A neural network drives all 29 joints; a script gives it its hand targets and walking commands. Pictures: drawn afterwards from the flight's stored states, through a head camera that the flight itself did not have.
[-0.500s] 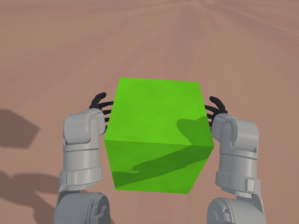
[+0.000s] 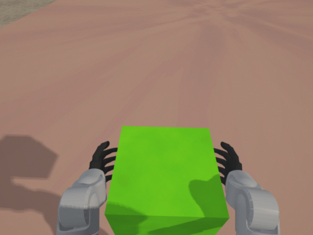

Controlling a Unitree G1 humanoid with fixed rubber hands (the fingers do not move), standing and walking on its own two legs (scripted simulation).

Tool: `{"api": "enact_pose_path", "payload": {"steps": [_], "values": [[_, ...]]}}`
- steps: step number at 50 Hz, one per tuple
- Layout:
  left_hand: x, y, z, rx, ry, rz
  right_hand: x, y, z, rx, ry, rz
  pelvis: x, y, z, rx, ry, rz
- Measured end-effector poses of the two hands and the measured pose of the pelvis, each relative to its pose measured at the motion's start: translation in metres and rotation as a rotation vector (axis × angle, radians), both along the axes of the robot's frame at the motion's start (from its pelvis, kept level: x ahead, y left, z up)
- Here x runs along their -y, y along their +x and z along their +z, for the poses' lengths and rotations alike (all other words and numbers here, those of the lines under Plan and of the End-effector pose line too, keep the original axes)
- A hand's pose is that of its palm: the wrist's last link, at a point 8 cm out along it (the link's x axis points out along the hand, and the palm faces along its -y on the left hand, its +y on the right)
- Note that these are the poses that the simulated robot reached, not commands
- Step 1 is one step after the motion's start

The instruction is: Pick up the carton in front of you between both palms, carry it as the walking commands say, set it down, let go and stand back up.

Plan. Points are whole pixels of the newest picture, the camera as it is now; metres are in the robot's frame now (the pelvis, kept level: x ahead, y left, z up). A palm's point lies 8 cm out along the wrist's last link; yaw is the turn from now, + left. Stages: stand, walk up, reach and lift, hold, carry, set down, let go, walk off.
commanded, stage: carry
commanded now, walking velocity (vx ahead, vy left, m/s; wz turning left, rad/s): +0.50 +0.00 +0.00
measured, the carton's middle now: (163, 190) +0.26 +0.00 +0.01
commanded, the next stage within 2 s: none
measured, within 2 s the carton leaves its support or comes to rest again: neither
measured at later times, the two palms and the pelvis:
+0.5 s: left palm (105, 91) +0.56 +0.19 +0.09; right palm (195, 93) +0.54 -0.11 +0.10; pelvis +0.31 +0.06 +0.00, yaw -3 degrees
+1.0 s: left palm (131, 53) +0.87 +0.14 +0.07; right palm (196, 53) +0.89 -0.16 +0.07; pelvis +0.64 -0.02 +0.00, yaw +1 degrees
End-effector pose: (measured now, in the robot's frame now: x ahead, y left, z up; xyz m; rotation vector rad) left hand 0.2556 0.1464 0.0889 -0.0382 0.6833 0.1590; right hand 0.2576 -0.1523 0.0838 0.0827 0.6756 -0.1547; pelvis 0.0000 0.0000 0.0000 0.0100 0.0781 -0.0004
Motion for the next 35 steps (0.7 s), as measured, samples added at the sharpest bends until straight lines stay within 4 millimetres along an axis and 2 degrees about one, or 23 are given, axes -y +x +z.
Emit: {"api": "enact_pose_path", "payload": {"steps": [4, 7, 10, 13, 16, 20, 25, 30, 35], "values": [[-0.008, 0.039, 0.01, 0.045, -0.006, 0.007, -0.008, 0.042, 0.013, 0.045, -0.012, 0.011, -0.006, 0.053, 0.0, 0.012, -0.001, -0.002], [-0.018, 0.076, 0.012, 0.073, -0.015, 0.004, -0.018, 0.078, 0.018, 0.072, -0.023, 0.009, -0.015, 0.096, -0.006, 0.025, -0.009, -0.004], [-0.03, 0.12, 0.006, 0.093, -0.031, -0.003, -0.03, 0.12, 0.017, 0.092, -0.041, 0.003, -0.027, 0.143, -0.018, 0.039, -0.016, -0.016], [-0.042, 0.169, -0.009, 0.087, -0.052, -0.017, -0.042, 0.164, 0.007, 0.086, -0.063, -0.01, -0.042, 0.186, -0.033, 0.049, 0.001, -0.031], [-0.046, 0.206, -0.018, 0.004, -0.053, -0.041, -0.046, 0.193, -0.003, 0.003, -0.06, -0.037, -0.052, 0.215, -0.026, 0.039, -0.009, -0.048], [-0.045, 0.249, -0.013, -0.037, -0.047, -0.078, -0.046, 0.225, 0.001, -0.039, -0.055, -0.073, -0.06, 0.253, -0.008, 0.025, -0.026, -0.053], [-0.046, 0.304, 0.001, -0.002, -0.045, -0.08, -0.047, 0.28, 0.016, -0.004, -0.054, -0.075, -0.06, 0.308, 0.004, 0.01, -0.04, -0.041], [-0.045, 0.361, 0.013, 0.051, -0.046, -0.047, -0.045, 0.347, 0.027, 0.049, -0.055, -0.043, -0.051, 0.372, 0.004, 0.01, -0.036, -0.031], [-0.032, 0.43, 0.007, 0.062, -0.033, -0.022, -0.032, 0.423, 0.018, 0.061, -0.044, -0.017, -0.033, 0.446, -0.009, 0.018, -0.017, -0.025]]}}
